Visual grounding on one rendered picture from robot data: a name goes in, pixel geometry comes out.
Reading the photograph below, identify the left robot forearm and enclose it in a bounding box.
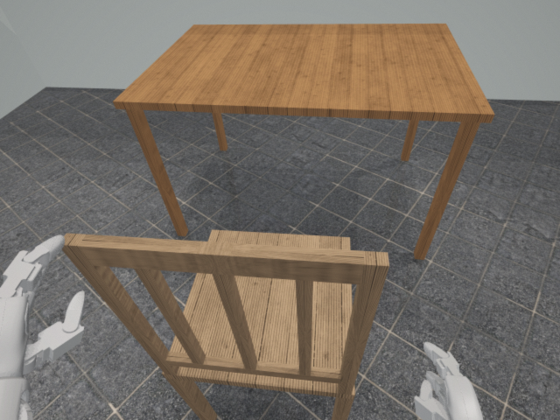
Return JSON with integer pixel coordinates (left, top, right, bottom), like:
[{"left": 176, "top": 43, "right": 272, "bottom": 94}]
[{"left": 0, "top": 376, "right": 33, "bottom": 420}]

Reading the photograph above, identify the robot right hand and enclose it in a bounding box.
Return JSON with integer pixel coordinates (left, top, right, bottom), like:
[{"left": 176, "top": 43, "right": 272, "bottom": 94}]
[{"left": 415, "top": 342, "right": 483, "bottom": 420}]

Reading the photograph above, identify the robot left hand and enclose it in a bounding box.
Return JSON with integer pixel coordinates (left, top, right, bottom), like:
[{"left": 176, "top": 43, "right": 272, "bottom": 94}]
[{"left": 0, "top": 234, "right": 85, "bottom": 378}]

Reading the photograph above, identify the chair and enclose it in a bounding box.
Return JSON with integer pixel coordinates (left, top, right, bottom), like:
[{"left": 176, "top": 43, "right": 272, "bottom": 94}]
[{"left": 62, "top": 230, "right": 389, "bottom": 420}]

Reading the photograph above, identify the table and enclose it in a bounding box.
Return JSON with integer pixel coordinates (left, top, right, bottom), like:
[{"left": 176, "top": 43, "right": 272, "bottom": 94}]
[{"left": 113, "top": 24, "right": 494, "bottom": 260}]

